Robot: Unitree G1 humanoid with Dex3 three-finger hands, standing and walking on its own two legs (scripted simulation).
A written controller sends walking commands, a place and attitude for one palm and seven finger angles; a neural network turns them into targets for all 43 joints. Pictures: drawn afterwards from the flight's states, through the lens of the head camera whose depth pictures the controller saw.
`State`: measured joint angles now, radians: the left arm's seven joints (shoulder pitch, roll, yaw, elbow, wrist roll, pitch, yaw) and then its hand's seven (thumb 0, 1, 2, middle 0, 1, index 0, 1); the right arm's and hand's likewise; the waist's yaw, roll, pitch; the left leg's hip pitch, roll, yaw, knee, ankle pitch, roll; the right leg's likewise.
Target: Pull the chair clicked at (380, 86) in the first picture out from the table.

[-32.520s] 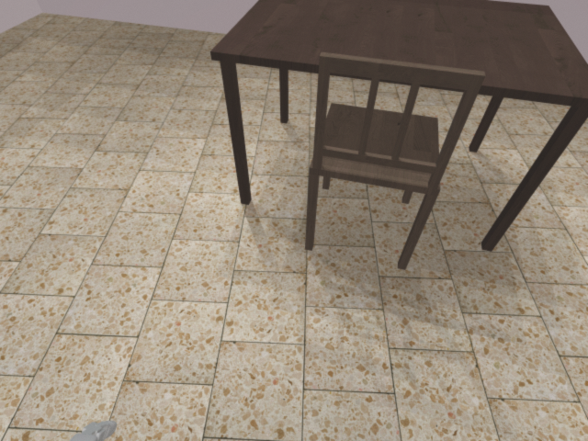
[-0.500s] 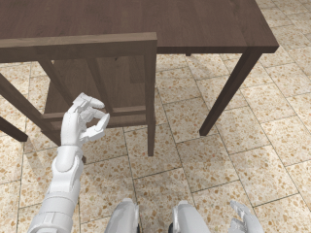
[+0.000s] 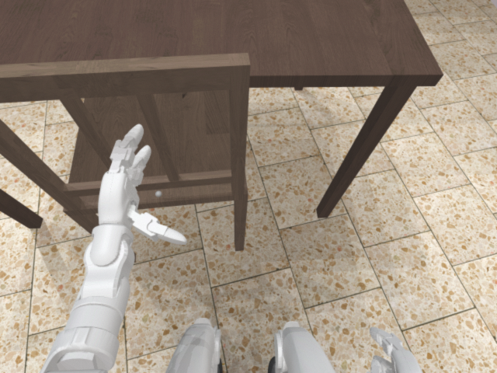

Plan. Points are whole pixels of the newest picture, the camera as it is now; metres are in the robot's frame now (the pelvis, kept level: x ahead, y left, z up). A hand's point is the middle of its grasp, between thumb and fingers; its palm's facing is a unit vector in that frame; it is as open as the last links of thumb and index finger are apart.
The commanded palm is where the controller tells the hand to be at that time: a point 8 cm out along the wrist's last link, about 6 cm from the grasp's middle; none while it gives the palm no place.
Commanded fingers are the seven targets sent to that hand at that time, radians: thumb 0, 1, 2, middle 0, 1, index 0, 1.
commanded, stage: open the thumb and straighten the fingers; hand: left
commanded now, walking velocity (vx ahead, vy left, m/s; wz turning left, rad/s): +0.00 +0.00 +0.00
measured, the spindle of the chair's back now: (101, 146) +0.48 +0.27 +0.01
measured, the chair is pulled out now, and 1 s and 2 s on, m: -0.06 -0.06 -0.06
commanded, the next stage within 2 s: draw the fingers out of the gap in 0.04 s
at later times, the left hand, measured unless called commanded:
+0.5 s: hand (154, 226) +0.33 +0.15 +0.02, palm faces +0.02 -1.00 -0.02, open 17.5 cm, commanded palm +0.30 +0.20 +0.02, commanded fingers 0.00 -0.55 0.20 0.00 0.00 0.00 0.00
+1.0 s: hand (148, 281) +0.25 +0.14 +0.02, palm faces +0.01 -1.00 -0.02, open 17.5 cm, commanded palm +0.22 +0.20 +0.02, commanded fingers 0.00 -0.55 0.20 0.00 0.00 0.00 0.00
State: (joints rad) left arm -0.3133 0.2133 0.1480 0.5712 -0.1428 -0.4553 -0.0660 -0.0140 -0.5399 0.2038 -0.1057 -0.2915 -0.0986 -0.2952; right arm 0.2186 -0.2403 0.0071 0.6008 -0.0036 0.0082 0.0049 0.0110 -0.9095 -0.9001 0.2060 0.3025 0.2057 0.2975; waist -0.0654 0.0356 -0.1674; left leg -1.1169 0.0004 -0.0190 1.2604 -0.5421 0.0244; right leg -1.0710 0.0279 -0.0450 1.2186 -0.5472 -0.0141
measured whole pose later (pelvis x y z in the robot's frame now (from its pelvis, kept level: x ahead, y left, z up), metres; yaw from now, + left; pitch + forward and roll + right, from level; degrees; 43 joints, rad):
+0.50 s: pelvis +0.01 +0.00 +0.00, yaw +0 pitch +22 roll -2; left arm -0.06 0.17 0.09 0.37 -0.15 -0.47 -0.06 -0.02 -0.55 0.20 -0.01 0.00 0.00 0.00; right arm 0.21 -0.23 0.00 0.56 0.00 0.01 0.01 0.01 -0.91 -0.90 0.21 0.30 0.21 0.30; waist -0.05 0.03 -0.17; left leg -1.08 0.00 -0.01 1.24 -0.55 0.03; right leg -1.04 0.03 -0.04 1.20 -0.55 -0.01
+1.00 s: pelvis +0.00 -0.01 -0.01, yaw +1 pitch +21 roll -3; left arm 0.31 0.18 0.01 0.02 -0.17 -0.43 -0.08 -0.02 -0.55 0.20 0.00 0.00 0.00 0.00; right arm 0.18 -0.22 0.02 0.48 0.00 -0.03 0.00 0.01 -0.91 -0.90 0.21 0.30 0.21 0.30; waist -0.02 0.04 -0.19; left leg -1.11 0.00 -0.04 1.30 -0.57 0.02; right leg -1.05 0.03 -0.07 1.25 -0.58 -0.02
